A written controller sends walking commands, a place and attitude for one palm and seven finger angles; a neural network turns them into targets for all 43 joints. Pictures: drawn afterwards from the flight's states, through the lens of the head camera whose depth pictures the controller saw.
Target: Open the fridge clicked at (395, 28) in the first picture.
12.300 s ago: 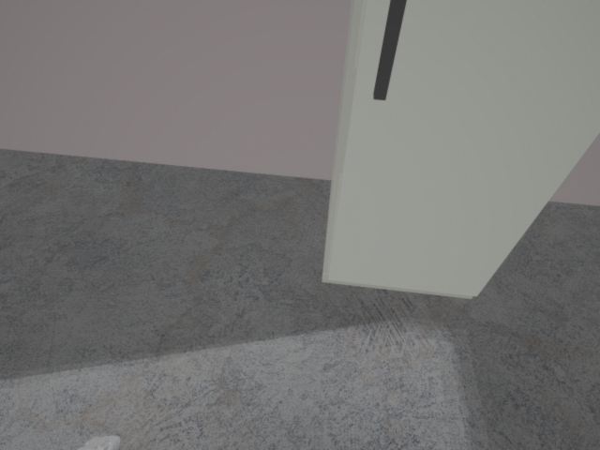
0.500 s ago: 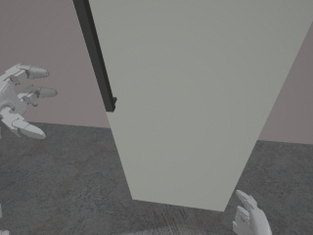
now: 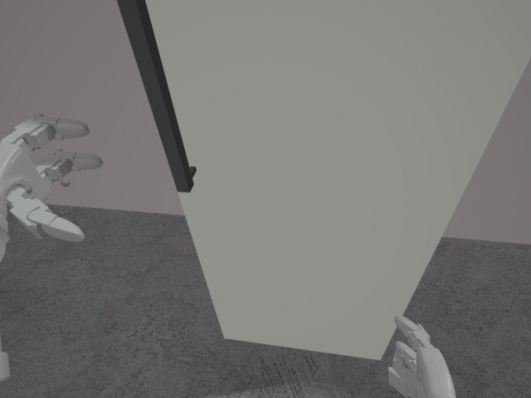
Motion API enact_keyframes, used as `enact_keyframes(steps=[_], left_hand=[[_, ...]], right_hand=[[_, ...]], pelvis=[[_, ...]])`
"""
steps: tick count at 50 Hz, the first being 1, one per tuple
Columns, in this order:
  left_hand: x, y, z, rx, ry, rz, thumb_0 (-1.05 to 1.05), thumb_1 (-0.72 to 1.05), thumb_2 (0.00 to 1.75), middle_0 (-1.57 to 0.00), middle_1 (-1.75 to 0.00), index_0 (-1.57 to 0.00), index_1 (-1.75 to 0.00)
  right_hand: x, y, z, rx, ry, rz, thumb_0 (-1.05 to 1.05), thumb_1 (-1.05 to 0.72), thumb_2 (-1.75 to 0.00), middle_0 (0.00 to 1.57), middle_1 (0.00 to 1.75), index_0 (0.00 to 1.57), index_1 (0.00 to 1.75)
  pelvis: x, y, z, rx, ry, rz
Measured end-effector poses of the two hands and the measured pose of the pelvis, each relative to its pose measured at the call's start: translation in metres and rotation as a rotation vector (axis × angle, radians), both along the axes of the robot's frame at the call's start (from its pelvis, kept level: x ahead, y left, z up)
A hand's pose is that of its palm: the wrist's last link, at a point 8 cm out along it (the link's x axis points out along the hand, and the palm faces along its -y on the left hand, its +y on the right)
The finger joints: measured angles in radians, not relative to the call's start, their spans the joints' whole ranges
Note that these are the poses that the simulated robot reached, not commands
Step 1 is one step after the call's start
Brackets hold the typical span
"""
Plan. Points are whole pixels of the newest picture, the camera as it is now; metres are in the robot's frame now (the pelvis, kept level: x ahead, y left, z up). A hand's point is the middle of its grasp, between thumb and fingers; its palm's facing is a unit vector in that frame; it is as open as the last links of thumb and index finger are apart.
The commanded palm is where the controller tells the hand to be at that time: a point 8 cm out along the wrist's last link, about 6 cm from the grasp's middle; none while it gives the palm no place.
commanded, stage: move the hooked fingers beside the handle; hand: left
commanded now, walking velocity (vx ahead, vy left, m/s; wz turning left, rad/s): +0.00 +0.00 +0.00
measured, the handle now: (165, 95) +0.46 +0.21 +0.27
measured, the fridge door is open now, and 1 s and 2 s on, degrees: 0 0 0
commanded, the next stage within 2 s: none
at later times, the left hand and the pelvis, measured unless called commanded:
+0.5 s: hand (95, 160) +0.33 +0.27 +0.24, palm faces +0.01 -0.99 -0.11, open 14.0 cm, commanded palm +0.29 +0.32 +0.25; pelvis +0.01 +0.01 +0.00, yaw -1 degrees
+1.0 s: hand (102, 154) +0.35 +0.27 +0.23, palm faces +0.02 -1.00 -0.06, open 14.0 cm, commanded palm +0.33 +0.32 +0.24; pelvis +0.00 +0.00 +0.00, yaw -1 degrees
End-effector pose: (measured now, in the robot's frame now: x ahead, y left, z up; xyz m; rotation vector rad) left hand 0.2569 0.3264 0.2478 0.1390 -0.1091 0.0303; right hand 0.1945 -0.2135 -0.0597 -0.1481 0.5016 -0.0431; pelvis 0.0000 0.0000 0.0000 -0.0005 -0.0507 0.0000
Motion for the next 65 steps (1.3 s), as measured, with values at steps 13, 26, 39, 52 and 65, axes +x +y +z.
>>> enact_keyframes(steps=[13, 26, 39, 52, 65], left_hand=[[0.028, -0.004, -0.008, -0.027, 0.024, -0.007, -0.02, -0.5, 0.3, -0.31, -1.2, -0.31, -1.2], [0.055, -0.007, -0.008, -0.035, 0.02, -0.026, -0.02, -0.5, 0.3, -0.3, -1.2, -0.3, -1.2], [0.057, 0.001, -0.013, -0.055, 0.031, 0.004, -0.02, -0.5, 0.3, -0.31, -1.2, -0.31, -1.2], [0.077, -0.005, -0.014, -0.082, 0.059, -0.009, -0.02, -0.5, 0.3, -0.31, -1.2, -0.31, -1.2], [0.098, -0.003, -0.015, -0.083, 0.069, -0.013, -0.02, -0.5, 0.3, -0.3, -1.2, -0.3, -1.2]], right_hand=[[-0.001, 0.001, -0.003, -0.016, 0.033, -0.012, 0.01, -0.9, -0.9, 0.2, 0.3, 0.21, 0.3], [-0.016, -0.013, -0.007, -0.027, 0.08, -0.067, 0.01, -0.9, -0.9, 0.2, 0.3, 0.21, 0.3], [-0.015, -0.016, -0.008, -0.043, 0.093, -0.075, 0.01, -0.9, -0.9, 0.2, 0.3, 0.21, 0.3], [-0.025, -0.017, -0.009, -0.037, 0.109, -0.092, 0.01, -0.9, -0.9, 0.2, 0.3, 0.21, 0.3], [-0.059, -0.034, -0.019, -0.071, 0.198, -0.153, 0.01, -0.9, -0.9, 0.2, 0.3, 0.21, 0.3]], pelvis=[[0.002, 0.003, 0.001, 0.0, 0.008, 0.004], [0.008, 0.005, 0.001, 0.002, 0.026, -0.013], [0.008, 0.004, 0.001, -0.001, 0.025, -0.007], [0.004, 0.004, 0.001, -0.001, 0.031, -0.01], [0.003, 0.005, 0.002, -0.003, 0.044, -0.016]])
